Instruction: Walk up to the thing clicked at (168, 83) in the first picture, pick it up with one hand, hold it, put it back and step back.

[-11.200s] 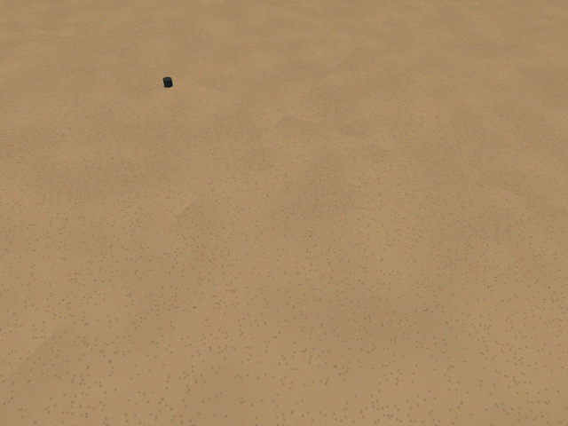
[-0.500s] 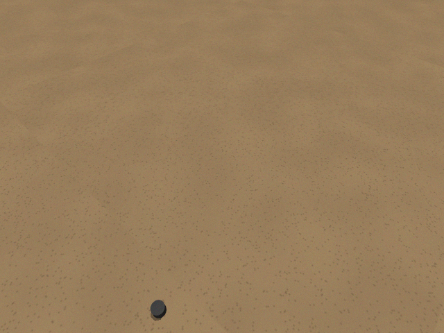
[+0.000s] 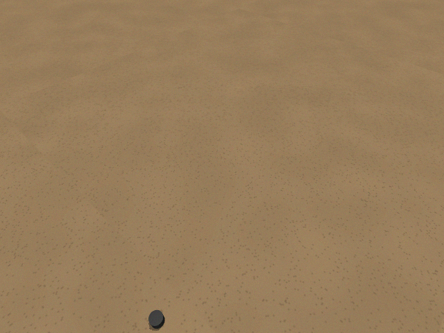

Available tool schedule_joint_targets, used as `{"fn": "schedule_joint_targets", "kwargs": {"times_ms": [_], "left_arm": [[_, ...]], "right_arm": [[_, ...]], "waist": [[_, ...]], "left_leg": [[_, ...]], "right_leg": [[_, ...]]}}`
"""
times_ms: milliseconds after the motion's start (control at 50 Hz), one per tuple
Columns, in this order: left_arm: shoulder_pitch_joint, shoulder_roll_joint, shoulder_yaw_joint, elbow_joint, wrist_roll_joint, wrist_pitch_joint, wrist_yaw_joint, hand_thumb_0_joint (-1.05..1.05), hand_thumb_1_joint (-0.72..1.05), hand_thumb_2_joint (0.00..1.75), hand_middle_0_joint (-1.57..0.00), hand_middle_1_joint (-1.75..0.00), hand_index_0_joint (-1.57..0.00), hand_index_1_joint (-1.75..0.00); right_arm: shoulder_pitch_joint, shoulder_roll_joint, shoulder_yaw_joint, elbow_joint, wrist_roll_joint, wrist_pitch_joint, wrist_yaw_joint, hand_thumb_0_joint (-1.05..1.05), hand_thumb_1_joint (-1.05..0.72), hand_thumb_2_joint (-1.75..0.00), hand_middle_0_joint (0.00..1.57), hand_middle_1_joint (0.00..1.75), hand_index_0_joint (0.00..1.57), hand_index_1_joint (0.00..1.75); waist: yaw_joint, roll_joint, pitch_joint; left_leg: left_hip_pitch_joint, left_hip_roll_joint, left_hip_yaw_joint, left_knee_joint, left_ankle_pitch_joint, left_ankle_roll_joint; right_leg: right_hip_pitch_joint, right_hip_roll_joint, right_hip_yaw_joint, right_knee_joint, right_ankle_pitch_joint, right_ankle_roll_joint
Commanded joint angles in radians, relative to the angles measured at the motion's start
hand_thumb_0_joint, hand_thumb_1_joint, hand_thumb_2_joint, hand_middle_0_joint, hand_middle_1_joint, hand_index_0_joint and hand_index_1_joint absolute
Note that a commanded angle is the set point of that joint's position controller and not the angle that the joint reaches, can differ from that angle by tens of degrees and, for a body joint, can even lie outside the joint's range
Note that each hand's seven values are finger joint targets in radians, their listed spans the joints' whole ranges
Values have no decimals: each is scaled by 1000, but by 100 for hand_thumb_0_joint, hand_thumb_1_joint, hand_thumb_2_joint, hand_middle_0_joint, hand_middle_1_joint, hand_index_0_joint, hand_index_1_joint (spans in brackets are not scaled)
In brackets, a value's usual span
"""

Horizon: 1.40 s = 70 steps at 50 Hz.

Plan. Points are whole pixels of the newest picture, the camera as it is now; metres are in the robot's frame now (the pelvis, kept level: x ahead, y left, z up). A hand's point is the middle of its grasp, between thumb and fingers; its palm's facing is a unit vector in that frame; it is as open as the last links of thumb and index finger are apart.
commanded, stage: stand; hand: left
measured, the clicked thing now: (156, 319) +0.33 +0.25 -0.76
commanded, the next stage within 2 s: rise first in 1.94 s
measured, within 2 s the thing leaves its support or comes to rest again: neither
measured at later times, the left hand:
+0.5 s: hand out of the picture +0.10 +0.25 -0.15, palm faces -0.04 -0.93 -0.35, open 7.4 cm
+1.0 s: hand out of the picture +0.09 +0.25 -0.15, palm faces -0.04 -0.94 -0.35, open 7.4 cm
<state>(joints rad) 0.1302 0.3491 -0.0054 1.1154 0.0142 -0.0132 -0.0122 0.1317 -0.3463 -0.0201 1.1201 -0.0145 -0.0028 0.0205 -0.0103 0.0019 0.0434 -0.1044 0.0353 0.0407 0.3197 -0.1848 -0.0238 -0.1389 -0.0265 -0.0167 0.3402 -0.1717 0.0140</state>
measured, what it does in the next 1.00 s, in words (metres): stands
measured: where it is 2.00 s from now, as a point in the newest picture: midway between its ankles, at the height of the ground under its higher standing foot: outside the picture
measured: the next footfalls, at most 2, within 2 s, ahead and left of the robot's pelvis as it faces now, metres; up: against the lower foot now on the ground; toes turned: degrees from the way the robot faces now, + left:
none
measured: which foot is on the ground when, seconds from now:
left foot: down 0.00-1.00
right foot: down 0.00-1.00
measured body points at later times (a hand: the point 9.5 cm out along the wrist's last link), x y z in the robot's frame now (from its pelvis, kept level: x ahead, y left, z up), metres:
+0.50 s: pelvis +0.02 -0.01 +0.00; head +0.02 -0.01 +0.45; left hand +0.10 +0.30 -0.13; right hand +0.09 -0.31 -0.13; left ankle -0.01 +0.13 -0.75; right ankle +0.01 -0.13 -0.75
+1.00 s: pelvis +0.01 -0.01 +0.00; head +0.02 -0.01 +0.45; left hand +0.09 +0.29 -0.13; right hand +0.08 -0.31 -0.13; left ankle -0.01 +0.13 -0.75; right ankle +0.01 -0.13 -0.75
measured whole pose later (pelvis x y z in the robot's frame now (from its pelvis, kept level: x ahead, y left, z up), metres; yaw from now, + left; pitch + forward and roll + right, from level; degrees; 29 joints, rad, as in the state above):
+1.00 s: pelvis +0.01 -0.01 +0.00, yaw +0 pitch -2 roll +0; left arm 0.12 0.35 -0.01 1.12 0.01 -0.01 0.00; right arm 0.12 -0.35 -0.01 1.13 -0.01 0.00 0.01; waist -0.01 0.00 0.05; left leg -0.07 0.05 0.04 0.30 -0.19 -0.04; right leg -0.11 -0.01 -0.02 0.32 -0.18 0.00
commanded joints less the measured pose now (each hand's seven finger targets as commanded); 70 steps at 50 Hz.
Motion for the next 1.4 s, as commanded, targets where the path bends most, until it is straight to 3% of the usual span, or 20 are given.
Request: {"fn": "schedule_joint_targets", "kwargs": {"times_ms": [0,320,720,900,1160,1380], "left_arm": [[-40,217,45,-64,-2,-25,17,0,90,90,-20,-30,-20,-30],[-48,219,45,-59,-2,-20,22,0,90,90,-20,-30,-20,-30],[-49,226,47,-63,-3,-24,25,0,90,90,-20,-30,-20,-30],[-55,226,48,-61,-5,-20,23,0,90,90,-20,-30,-20,-30],[-45,221,45,-59,-3,-22,22,0,90,90,-20,-30,-20,-30],[-45,225,44,-58,-2,-19,20,0,90,90,-20,-30,-20,-30]], "right_arm": [[-33,-215,-35,-60,-1,-27,-21,0,-90,-90,20,30,20,30],[-51,-212,-27,-58,3,-26,-28,0,-90,-90,20,30,20,30],[-57,-212,-29,-61,4,-23,-27,0,-90,-90,20,30,20,30],[-46,-214,-27,-56,2,-22,-28,0,-90,-90,20,30,20,30],[-38,-221,-27,-58,3,-25,-28,0,-90,-90,20,30,20,30],[-42,-216,-28,-54,1,-23,-26,0,-90,-90,20,30,20,30]], "waist": [[2,0,-80],[4,-10,-86],[5,-11,-87],[4,7,-69],[6,3,-83],[8,-2,-53]], "left_leg": [[15,111,-86,-47,116,35],[46,118,-80,-41,198,29],[63,119,-72,-46,181,30],[30,117,-74,-59,119,32],[49,119,-74,-49,162,36],[31,113,-80,-65,84,32]], "right_leg": [[32,-114,98,-51,152,-33],[53,-113,82,-47,234,-29],[47,-112,82,-55,233,-33],[50,-113,96,-66,172,-37],[47,-112,91,-55,209,-35],[17,-107,94,-74,112,-35]]}}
